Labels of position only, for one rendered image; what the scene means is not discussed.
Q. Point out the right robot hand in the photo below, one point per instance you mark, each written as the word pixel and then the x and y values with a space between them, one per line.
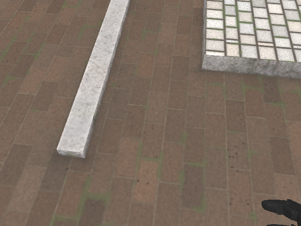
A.
pixel 289 209

